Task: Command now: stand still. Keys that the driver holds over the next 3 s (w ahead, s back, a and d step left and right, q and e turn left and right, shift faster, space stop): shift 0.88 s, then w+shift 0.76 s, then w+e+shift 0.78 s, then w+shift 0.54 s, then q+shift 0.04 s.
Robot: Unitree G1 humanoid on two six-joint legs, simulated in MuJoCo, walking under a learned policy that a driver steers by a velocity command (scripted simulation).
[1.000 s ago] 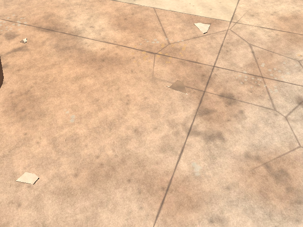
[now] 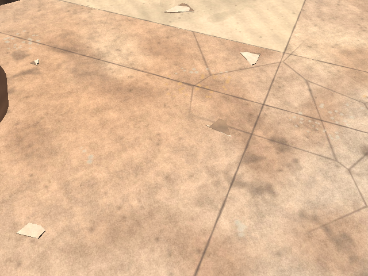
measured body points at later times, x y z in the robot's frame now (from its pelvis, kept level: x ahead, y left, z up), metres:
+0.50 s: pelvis +0.00 +0.00 +0.00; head +0.01 +0.00 +0.45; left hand +0.04 +0.25 -0.15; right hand +0.01 -0.24 -0.15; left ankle -0.05 +0.11 -0.74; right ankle +0.03 -0.14 -0.74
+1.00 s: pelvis +0.01 -0.01 +0.00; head +0.01 -0.01 +0.45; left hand +0.04 +0.24 -0.15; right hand -0.03 -0.25 -0.15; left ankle -0.05 +0.11 -0.73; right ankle +0.02 -0.14 -0.72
